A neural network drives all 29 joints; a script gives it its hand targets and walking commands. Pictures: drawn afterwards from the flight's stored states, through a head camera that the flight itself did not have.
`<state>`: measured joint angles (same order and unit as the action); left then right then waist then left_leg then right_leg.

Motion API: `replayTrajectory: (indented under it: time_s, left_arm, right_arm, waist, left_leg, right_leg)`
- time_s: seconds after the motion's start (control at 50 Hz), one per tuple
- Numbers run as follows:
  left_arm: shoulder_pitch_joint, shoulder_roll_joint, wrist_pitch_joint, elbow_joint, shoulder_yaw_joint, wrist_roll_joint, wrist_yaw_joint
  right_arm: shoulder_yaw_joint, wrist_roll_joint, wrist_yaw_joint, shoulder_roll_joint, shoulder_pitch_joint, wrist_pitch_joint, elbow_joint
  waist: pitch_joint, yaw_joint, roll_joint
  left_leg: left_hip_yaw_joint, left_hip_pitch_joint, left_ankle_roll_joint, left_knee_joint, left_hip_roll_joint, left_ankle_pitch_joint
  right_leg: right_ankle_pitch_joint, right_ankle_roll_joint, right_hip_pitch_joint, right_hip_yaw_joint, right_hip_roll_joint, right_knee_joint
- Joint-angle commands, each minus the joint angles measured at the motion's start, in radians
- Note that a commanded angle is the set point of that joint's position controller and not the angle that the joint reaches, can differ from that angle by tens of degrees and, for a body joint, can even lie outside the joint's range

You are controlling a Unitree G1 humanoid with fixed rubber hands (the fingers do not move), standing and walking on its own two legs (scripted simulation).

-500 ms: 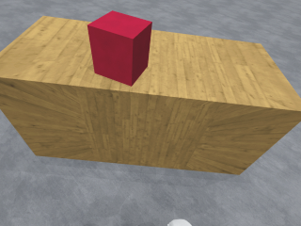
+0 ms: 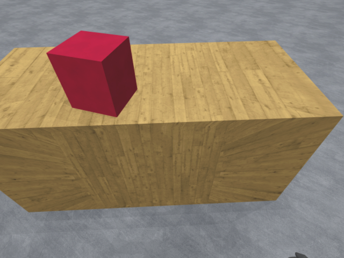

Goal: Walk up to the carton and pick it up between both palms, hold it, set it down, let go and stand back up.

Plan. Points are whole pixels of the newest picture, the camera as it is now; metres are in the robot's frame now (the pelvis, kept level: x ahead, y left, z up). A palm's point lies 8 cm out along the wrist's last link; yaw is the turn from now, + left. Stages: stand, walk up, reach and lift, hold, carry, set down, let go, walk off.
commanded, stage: walk up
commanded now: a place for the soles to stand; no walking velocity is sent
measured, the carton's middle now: (99, 73) +0.73 +0.26 +0.06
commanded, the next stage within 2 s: none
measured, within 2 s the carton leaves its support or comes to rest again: neither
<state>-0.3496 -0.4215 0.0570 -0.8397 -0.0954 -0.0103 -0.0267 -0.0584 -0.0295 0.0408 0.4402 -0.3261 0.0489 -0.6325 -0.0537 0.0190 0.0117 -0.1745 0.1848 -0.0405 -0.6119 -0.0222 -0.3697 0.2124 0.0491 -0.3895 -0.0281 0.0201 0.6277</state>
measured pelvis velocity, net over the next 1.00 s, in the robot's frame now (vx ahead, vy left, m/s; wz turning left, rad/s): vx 0.07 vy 0.05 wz -0.04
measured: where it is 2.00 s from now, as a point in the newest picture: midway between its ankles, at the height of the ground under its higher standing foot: outside the picture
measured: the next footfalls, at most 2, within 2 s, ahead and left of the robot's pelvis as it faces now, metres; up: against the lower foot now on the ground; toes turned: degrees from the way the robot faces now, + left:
left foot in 0.52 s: +0.11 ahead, +0.16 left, +0.00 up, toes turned -1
left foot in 1.62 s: +0.22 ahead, +0.26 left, +0.00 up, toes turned -2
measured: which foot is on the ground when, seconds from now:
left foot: down 0.00-0.00, up 0.02-0.50, down 0.52-1.00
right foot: down 0.00-1.00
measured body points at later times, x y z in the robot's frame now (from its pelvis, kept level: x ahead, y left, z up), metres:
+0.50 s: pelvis +0.05 +0.02 +0.00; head +0.07 +0.00 +0.45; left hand +0.13 +0.35 -0.08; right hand +0.15 -0.31 -0.10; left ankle +0.07 +0.16 -0.71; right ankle +0.10 -0.10 -0.72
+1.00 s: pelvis +0.07 +0.05 +0.00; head +0.07 +0.05 +0.45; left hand +0.18 +0.37 -0.10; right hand +0.19 -0.27 -0.07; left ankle +0.07 +0.16 -0.72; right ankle +0.08 -0.09 -0.72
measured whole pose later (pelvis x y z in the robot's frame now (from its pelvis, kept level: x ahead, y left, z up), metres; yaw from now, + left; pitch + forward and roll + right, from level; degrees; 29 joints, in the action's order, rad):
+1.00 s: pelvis +0.07 +0.05 +0.00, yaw -2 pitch -2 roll -1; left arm -0.26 -0.42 0.06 -0.82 -0.01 -0.01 0.02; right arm -0.06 -0.02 0.02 0.42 -0.24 0.02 -0.63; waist -0.05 0.02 -0.01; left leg -0.01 0.28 -0.02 -0.69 0.00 -0.37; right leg 0.33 0.01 -0.31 -0.04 0.00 0.67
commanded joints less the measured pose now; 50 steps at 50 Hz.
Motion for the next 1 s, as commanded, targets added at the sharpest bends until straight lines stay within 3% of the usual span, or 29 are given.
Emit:
replayTrajectory:
  time_s: [0.0,0.02,0.04,0.06,0.1,0.16,0.24,0.28,0.36,0.4,0.44,0.46,0.48,0.5,0.52,0.54,0.56,0.6,0.64,0.68,0.72,0.74,0.76,0.8,0.84,0.86,0.9,0.94,0.98]
  left_arm:
    - [-0.064,-0.344,0.033,0.07,-0.07,-0.01,0.063]
    - [-0.05,-0.336,0.031,0.063,-0.065,-0.004,0.064]
    - [-0.033,-0.315,0.03,0.061,-0.054,-0.005,0.064]
    - [-0.037,-0.289,0.035,0.065,-0.043,-0.003,0.068]
    - [-0.052,-0.258,0.046,0.069,-0.03,0.005,0.073]
    - [-0.056,-0.233,0.046,0.075,-0.029,-0.001,0.078]
    - [-0.027,-0.211,0.044,0.085,-0.017,-0.001,0.079]
    - [-0.015,-0.224,0.041,0.091,-0.019,-0.001,0.079]
    - [0.031,-0.221,0.024,0.105,-0.012,-0.008,0.064]
    - [0.051,-0.241,0.01,0.109,-0.012,-0.007,0.058]
    - [0.096,-0.239,-0.005,0.117,-0.002,0.003,0.053]
    - [0.086,-0.199,-0.009,0.111,0.013,0.009,0.054]
    - [0.062,-0.132,-0.011,0.102,0.033,0.017,0.053]
    - [0.042,-0.109,-0.013,0.088,0.042,0.021,0.051]
    - [0.074,-0.17,-0.025,0.07,0.023,0.009,0.052]
    - [0.082,-0.208,-0.018,0.071,0.01,0.006,0.05]
    - [0.069,-0.218,-0.008,0.066,0.006,-0.001,0.046]
    - [0.044,-0.192,0.001,0.032,0.015,0.0,0.034]
    - [0.018,-0.171,0.014,0.021,0.018,0.006,0.035]
    - [0.057,-0.181,0.026,0.03,0.017,-0.001,0.048]
    - [0.081,-0.208,0.033,0.056,0.017,-0.006,0.057]
    - [0.096,-0.225,0.035,0.061,0.017,-0.01,0.058]
    - [0.12,-0.236,0.033,0.058,0.021,-0.003,0.053]
    - [0.174,-0.203,0.021,0.063,0.036,0.002,0.045]
    - [0.168,-0.167,0.009,0.049,0.04,0.006,0.043]
    - [0.145,-0.165,0.009,0.043,0.043,0.007,0.043]
    - [0.114,-0.184,0.02,0.042,0.037,-0.002,0.044]
    - [0.137,-0.212,0.027,0.045,0.035,-0.005,0.044]
    - [0.164,-0.214,0.027,0.041,0.038,0.0,0.043]
  right_arm:
    - [-0.073,0.01,-0.003,0.198,-0.067,-0.064,-0.007]
    - [-0.078,0.006,-0.006,0.217,-0.032,-0.066,-0.021]
    - [-0.081,0.019,-0.004,0.226,-0.019,-0.067,-0.022]
    - [-0.082,0.022,0.002,0.214,-0.015,-0.069,-0.028]
    - [-0.077,0.026,0.001,0.181,-0.049,-0.077,-0.05]
    - [-0.073,0.027,-0.009,0.148,-0.064,-0.09,-0.065]
    - [-0.067,0.026,-0.027,0.141,-0.045,-0.089,-0.072]
    - [-0.065,0.024,-0.031,0.148,-0.032,-0.085,-0.069]
    - [-0.057,0.014,-0.032,0.128,-0.003,-0.053,-0.063]
    - [-0.057,0.012,-0.035,0.123,0.004,-0.037,-0.063]
    - [-0.066,0.001,-0.043,0.132,-0.056,-0.024,-0.086]
    - [-0.068,-0.011,-0.051,0.148,-0.071,-0.015,-0.09]
    - [-0.071,-0.026,-0.056,0.187,-0.056,-0.005,-0.089]
    - [-0.072,-0.019,-0.057,0.235,0.027,0.001,-0.063]
    - [-0.073,-0.011,-0.054,0.26,0.072,0.005,-0.035]
    - [-0.077,-0.009,-0.051,0.279,0.106,0.002,-0.027]
    - [-0.075,-0.009,-0.049,0.26,0.131,0.002,-0.03]
    - [-0.06,-0.002,-0.04,0.215,0.156,-0.001,-0.017]
    - [-0.054,0.016,-0.037,0.191,0.148,-0.004,-0.018]
    - [-0.048,0.034,-0.04,0.169,0.106,-0.004,-0.034]
    - [-0.048,0.047,-0.044,0.147,0.063,-0.005,-0.035]
    - [-0.04,0.044,-0.044,0.126,0.058,-0.007,-0.032]
    - [-0.04,0.035,-0.046,0.126,0.06,-0.011,-0.045]
    - [-0.047,0.022,-0.044,0.165,0.094,-0.007,-0.048]
    - [-0.051,0.016,-0.042,0.199,0.128,-0.001,-0.054]
    - [-0.049,0.016,-0.04,0.195,0.136,0.0,-0.054]
    - [-0.045,0.02,-0.037,0.182,0.167,-0.001,-0.048]
    - [-0.041,0.023,-0.038,0.155,0.167,-0.002,-0.049]
    - [-0.037,0.029,-0.038,0.15,0.147,-0.005,-0.056]
  waist:
    - [0.007,-0.042,0.106]
    - [-0.04,-0.046,0.113]
    - [-0.04,-0.045,0.088]
    - [-0.02,-0.036,0.054]
    - [0.019,-0.033,0.081]
    - [0.069,-0.033,0.063]
    - [0.066,-0.033,0.104]
    - [0.053,-0.036,0.082]
    - [0.045,-0.036,0.12]
    - [0.062,-0.032,0.132]
    - [0.047,0.016,0.087]
    - [0.042,0.02,0.032]
    - [0.032,0.003,-0.126]
    - [-0.017,-0.028,-0.24]
    - [-0.047,-0.02,-0.149]
    - [-0.097,-0.021,-0.149]
    - [-0.137,-0.039,-0.154]
    - [-0.134,-0.053,-0.165]
    - [-0.066,-0.059,-0.148]
    - [0.039,-0.037,-0.109]
    - [0.128,-0.018,-0.06]
    - [0.169,-0.006,-0.042]
    - [0.15,0.009,-0.029]
    - [0.105,0.016,-0.039]
    - [0.05,-0.006,-0.078]
    - [0.038,-0.019,-0.079]
    - [0.054,-0.038,-0.065]
    - [0.074,-0.022,-0.049]
    - [0.077,-0.008,-0.042]
  left_leg:
    - [0.23,0.397,0.019,-0.503,0.007,-0.178]
    - [0.238,0.403,0.013,-0.517,-0.015,-0.144]
    - [0.253,0.388,0.009,-0.504,-0.023,-0.086]
    - [0.267,0.379,0.012,-0.492,-0.037,-0.047]
    - [0.26,0.395,0.021,-0.441,-0.045,0.012]
    - [0.255,0.348,0.047,-0.412,-0.03,0.053]
    - [0.25,0.335,0.053,-0.377,-0.027,0.073]
    - [0.256,0.322,0.053,-0.351,-0.027,0.042]
    - [0.193,0.222,0.037,-0.168,-0.028,-0.024]
    - [0.173,0.14,0.019,-0.074,-0.009,-0.063]
    - [0.172,-0.011,-0.012,0.117,-0.007,0.057]
    - [0.211,-0.064,-0.013,0.186,-0.016,0.077]
    - [0.43,-0.045,-0.035,0.294,-0.153,-0.009]
    - [0.657,0.005,-0.075,0.365,-0.287,-0.046]
    - [0.683,0.127,-0.156,0.378,-0.348,-0.196]
    - [0.669,0.245,-0.213,0.364,-0.358,-0.21]
    - [0.603,0.27,-0.205,0.335,-0.317,-0.153]
    - [0.427,0.257,-0.152,0.268,-0.229,-0.016]
    - [0.341,0.189,-0.104,0.155,-0.165,0.175]
    - [0.29,0.091,-0.06,0.027,-0.139,0.418]
    - [0.244,0.043,-0.019,-0.07,-0.093,0.481]
    - [0.238,0.034,-0.005,-0.083,-0.078,0.411]
    - [0.241,0.005,-0.013,-0.04,-0.065,0.232]
    - [0.329,-0.011,-0.048,0.102,-0.105,0.067]
    - [0.433,0.06,-0.113,0.186,-0.199,0.075]
    - [0.426,0.082,-0.118,0.177,-0.206,0.116]
    - [0.35,0.115,-0.081,0.132,-0.166,0.159]
    - [0.283,0.085,-0.037,0.081,-0.097,0.17]
    - [0.279,0.034,-0.032,0.073,-0.086,0.165]
  right_leg:
    - [0.571,0.09,0.198,-0.759,0.309,-0.467]
    - [0.601,0.093,0.137,-0.751,0.299,-0.461]
    - [0.566,0.059,0.123,-0.668,0.26,-0.454]
    - [0.448,0.032,0.152,-0.582,0.226,-0.412]
    - [0.128,-0.03,0.237,-0.417,0.188,-0.348]
    - [-0.094,-0.047,0.254,-0.315,0.148,-0.295]
    - [-0.208,-0.007,0.233,-0.262,0.134,-0.26]
    - [-0.166,0.043,0.202,-0.278,0.152,-0.251]
    - [-0.102,0.159,0.11,-0.244,0.144,-0.184]
    - [-0.049,0.177,0.072,-0.267,0.165,-0.144]
    - [0.014,0.147,-0.044,-0.255,0.167,-0.057]
    - [0.043,0.101,-0.085,-0.224,0.133,0.01]
    - [0.122,0.042,-0.111,-0.156,0.076,0.122]
    - [0.259,-0.016,-0.168,-0.043,-0.043,0.208]
    - [0.312,-0.023,-0.118,-0.027,-0.028,0.271]
    - [0.318,-0.014,-0.043,-0.046,-0.007,0.288]
    - [0.31,-0.015,-0.014,-0.026,0.007,0.257]
    - [0.245,-0.012,0.049,0.023,-0.007,0.12]
    - [0.078,-0.004,0.127,0.028,-0.021,-0.049]
    - [-0.155,0.018,0.174,-0.04,0.028,-0.078]
    - [-0.367,0.061,0.199,-0.173,0.099,-0.051]
    - [-0.352,0.102,0.195,-0.261,0.155,-0.065]
    - [-0.266,0.111,0.129,-0.262,0.166,-0.066]
    - [-0.058,0.053,0.028,-0.173,0.087,-0.037]
    - [0.045,0.009,0.039,-0.062,0.005,0.05]
    - [0.059,0.007,0.065,-0.056,0.008,0.022]
    - [-0.038,0.022,0.142,-0.087,0.034,-0.038]
    - [-0.121,0.05,0.133,-0.158,0.077,-0.06]
    - [-0.136,0.055,0.085,-0.179,0.092,-0.067]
